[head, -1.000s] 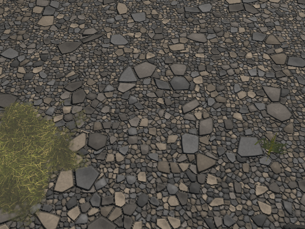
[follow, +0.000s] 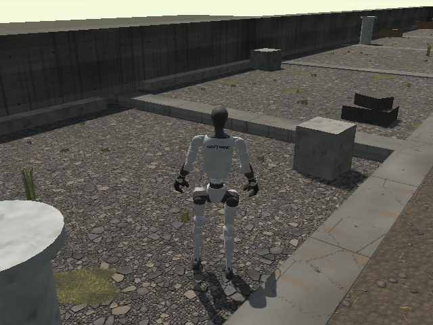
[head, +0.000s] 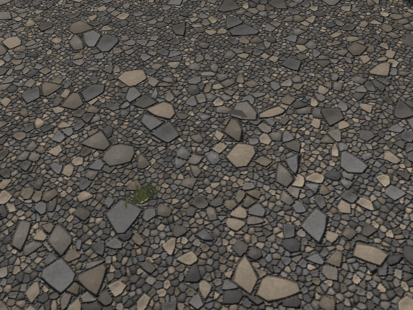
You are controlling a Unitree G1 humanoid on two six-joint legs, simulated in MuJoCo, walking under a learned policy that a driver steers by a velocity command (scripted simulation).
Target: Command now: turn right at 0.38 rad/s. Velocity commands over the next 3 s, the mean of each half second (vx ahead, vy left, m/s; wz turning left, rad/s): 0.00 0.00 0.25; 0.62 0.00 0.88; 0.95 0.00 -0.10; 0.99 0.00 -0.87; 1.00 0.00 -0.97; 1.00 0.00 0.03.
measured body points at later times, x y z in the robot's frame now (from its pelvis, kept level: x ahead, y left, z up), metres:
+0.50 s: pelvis +0.01 +0.00 -0.01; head +0.06 +0.00 +0.44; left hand +0.12 +0.31 -0.09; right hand +0.22 -0.27 -0.10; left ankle +0.04 +0.14 -0.74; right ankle +0.03 -0.12 -0.74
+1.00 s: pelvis +0.15 +0.09 -0.03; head +0.17 +0.11 +0.42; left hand -0.07 +0.28 -0.15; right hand +0.46 +0.03 -0.11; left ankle +0.18 +0.27 -0.70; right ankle +0.03 -0.12 -0.74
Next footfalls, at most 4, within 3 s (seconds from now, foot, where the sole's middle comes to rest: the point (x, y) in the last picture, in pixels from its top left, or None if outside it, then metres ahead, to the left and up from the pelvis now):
0.16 left None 0.08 0.14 -0.78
0.50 right None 0.07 -0.10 -0.78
1.08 left None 0.25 0.31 -0.78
1.54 right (67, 255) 0.61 0.54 -0.78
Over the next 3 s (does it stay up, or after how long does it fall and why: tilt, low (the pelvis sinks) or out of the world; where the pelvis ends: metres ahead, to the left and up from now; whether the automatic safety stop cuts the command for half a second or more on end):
stays up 1.68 0.61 0.00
